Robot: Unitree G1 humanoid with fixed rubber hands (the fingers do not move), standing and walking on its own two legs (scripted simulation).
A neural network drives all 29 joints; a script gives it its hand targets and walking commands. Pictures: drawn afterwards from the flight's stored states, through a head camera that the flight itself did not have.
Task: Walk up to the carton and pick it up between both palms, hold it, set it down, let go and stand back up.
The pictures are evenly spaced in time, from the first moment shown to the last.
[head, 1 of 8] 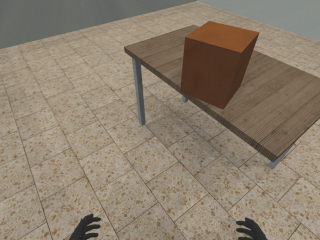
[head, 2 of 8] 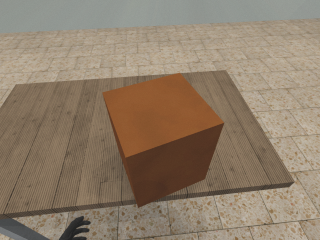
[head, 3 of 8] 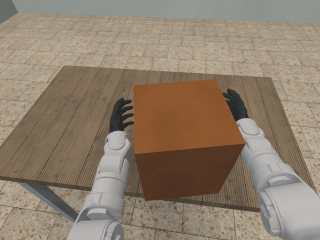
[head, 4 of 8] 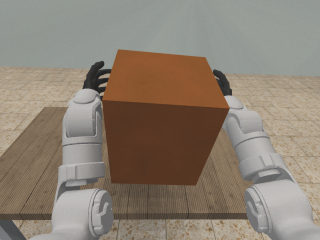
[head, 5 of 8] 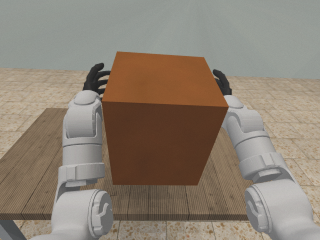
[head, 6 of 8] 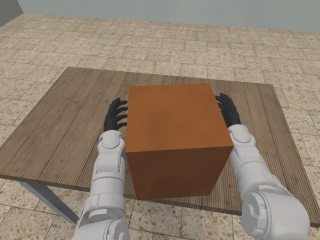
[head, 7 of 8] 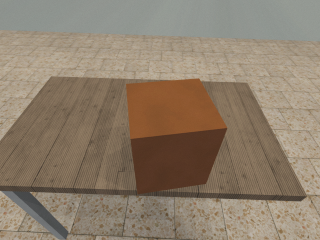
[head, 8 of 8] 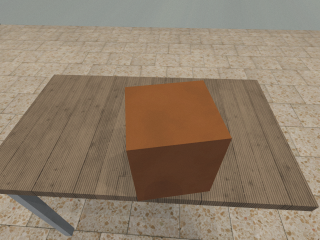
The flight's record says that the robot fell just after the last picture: no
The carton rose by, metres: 0.19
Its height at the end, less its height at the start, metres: +0.00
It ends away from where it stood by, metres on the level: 0.03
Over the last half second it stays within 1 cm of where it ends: yes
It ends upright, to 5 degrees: yes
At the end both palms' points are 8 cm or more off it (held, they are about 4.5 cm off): yes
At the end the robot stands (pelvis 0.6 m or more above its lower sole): yes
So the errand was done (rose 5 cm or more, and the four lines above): yes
